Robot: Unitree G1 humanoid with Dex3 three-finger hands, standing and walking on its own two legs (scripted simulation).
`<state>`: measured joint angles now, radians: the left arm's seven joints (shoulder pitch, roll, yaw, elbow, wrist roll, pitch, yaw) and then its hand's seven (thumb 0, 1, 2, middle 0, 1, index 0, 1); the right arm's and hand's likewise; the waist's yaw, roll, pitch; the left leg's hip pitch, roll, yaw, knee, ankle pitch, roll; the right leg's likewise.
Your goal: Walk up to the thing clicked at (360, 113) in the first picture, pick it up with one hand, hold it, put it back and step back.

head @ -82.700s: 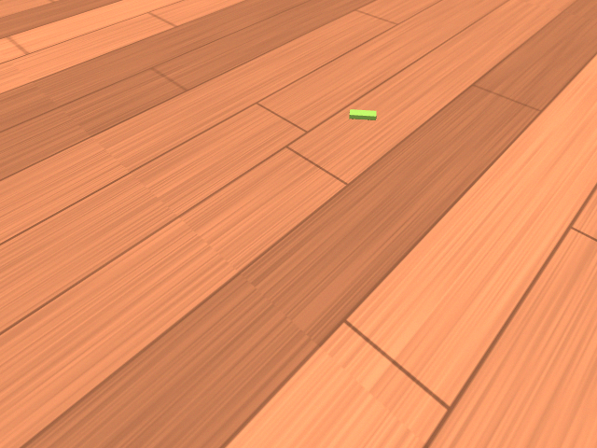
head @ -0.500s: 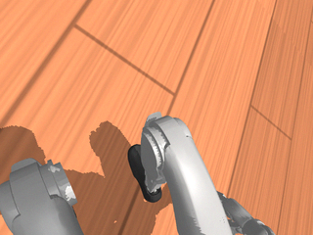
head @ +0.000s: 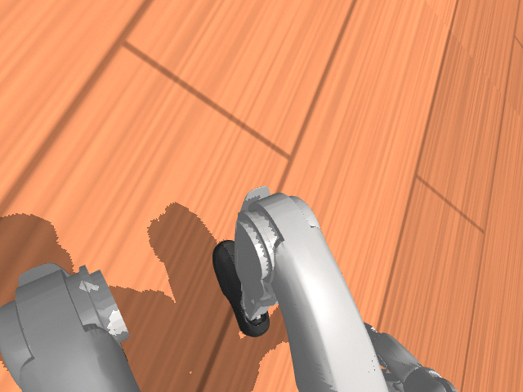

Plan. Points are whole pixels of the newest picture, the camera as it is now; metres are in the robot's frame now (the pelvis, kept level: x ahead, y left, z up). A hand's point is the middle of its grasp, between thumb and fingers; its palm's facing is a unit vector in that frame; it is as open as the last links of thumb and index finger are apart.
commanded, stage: open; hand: left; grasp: from above
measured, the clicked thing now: out of the picture +0.48 +0.32 -0.29
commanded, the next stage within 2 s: withdraw in 0.14 s
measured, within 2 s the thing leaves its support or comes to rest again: neither
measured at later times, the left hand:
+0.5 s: hand out of the picture +0.50 +0.33 -0.21, palm faces -0.34 -0.05 -0.94, open 13.8 cm
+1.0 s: hand out of the picture +0.46 +0.34 -0.11, palm faces -0.52 -0.13 -0.84, open 13.6 cm
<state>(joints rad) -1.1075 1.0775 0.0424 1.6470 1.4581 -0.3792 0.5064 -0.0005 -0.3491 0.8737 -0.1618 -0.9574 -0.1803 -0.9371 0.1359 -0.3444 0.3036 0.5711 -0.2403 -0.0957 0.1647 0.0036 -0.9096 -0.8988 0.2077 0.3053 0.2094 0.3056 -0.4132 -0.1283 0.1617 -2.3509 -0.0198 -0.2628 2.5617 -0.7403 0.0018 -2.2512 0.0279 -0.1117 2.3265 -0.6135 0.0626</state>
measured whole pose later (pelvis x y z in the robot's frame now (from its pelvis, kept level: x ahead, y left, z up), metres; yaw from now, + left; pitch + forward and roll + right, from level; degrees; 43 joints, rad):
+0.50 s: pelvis +0.00 +0.00 +0.00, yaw +0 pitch +31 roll -16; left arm -1.11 1.03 0.10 1.51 1.43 -0.29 0.51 0.00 -0.47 0.96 -0.09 -1.03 -0.11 -1.01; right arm 0.18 -0.34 0.26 0.57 -0.22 -0.11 0.18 0.00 -0.91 -0.90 0.21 0.30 0.21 0.30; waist -0.39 -0.10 0.11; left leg -2.37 -0.02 -0.25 2.55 -0.74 0.00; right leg -2.28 0.02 -0.11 2.32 -0.62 0.06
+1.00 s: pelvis -0.01 -0.01 +0.04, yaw +6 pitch +34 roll -11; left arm -1.11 0.86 0.02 1.40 1.21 -0.18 0.12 0.00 -0.43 0.95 -0.15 -0.95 -0.15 -0.95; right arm 0.17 -0.35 0.15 0.58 -0.12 0.04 0.13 0.00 -0.91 -0.90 0.21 0.30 0.21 0.30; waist -0.31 0.02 0.02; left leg -2.29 -0.03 -0.17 2.36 -0.67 -0.01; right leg -2.22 -0.02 -0.05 2.21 -0.59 0.05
